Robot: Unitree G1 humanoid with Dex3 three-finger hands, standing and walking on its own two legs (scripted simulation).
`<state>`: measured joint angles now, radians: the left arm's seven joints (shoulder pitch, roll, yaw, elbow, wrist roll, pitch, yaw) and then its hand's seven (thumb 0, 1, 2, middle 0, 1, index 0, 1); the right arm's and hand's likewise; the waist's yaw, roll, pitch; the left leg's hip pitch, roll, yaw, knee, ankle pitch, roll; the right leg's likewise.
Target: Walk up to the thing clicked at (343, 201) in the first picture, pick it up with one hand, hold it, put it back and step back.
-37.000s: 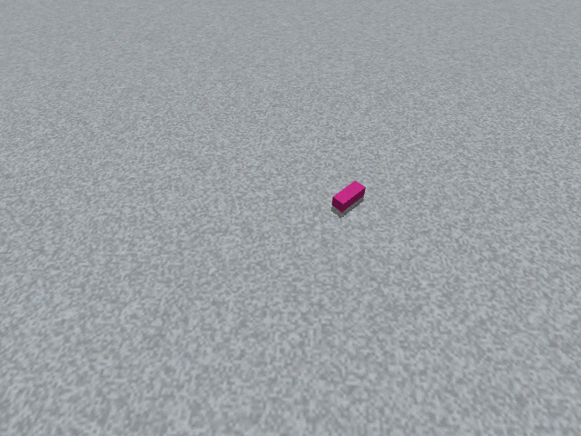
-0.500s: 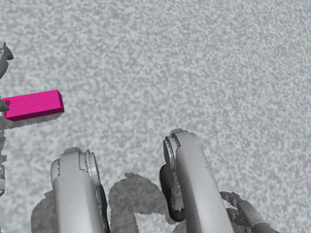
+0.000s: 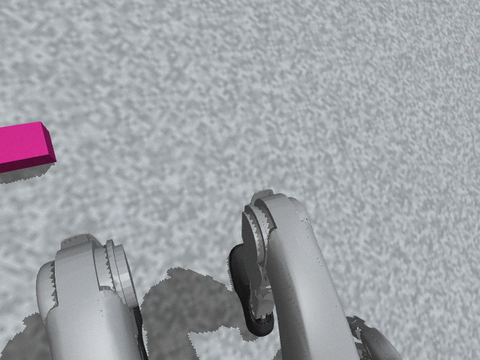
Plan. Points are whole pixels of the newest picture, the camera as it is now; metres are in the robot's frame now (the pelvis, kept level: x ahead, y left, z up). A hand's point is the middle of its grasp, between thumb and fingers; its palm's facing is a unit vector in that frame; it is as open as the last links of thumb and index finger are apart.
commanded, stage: home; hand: left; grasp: from above
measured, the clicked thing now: out of the picture +0.49 +0.33 -0.29
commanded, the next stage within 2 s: none
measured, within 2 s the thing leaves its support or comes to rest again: neither
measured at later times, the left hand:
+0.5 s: hand out of the picture +0.36 +0.29 +0.04, palm faces -0.22 -0.66 -0.72, open 8.2 cm
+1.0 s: hand out of the picture +0.26 +0.23 +0.25, palm faces +0.19 -0.94 -0.27, open 7.4 cm
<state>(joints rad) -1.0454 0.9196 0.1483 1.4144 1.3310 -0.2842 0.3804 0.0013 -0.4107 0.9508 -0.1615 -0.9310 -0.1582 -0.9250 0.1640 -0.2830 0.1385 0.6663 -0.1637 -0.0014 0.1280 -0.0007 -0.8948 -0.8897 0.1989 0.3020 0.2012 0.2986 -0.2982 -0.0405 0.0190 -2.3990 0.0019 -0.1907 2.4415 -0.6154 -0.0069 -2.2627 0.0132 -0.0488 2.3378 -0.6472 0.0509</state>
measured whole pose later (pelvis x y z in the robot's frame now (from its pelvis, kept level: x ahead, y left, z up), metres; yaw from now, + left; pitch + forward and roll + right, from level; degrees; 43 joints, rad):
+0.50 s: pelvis +0.01 -0.01 +0.14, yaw +5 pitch +34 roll -7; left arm -0.36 0.54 0.10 0.51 0.51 0.05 -0.02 0.00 0.73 0.87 -0.21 -0.33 -0.21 -0.33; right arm 0.13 -0.29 -0.02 0.59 -0.01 0.03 0.07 0.00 -0.90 -0.89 0.20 0.30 0.20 0.30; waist -0.09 0.03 -0.18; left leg -1.95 0.04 -0.12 2.00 -0.65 -0.02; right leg -1.87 -0.01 -0.03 1.94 -0.66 0.06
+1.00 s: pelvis +0.06 -0.01 +0.33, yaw +9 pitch +20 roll -4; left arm 0.20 0.27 0.08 0.11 -0.02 0.40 0.08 0.01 0.90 0.90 -0.21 -0.30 -0.20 -0.30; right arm 0.20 -0.20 0.05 0.55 0.04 -0.11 -0.12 0.01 -0.90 -0.89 0.20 0.30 0.20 0.30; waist -0.08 0.04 -0.18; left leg -1.14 0.05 -0.08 1.35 -0.55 -0.03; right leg -1.07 -0.03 -0.05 1.28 -0.55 0.04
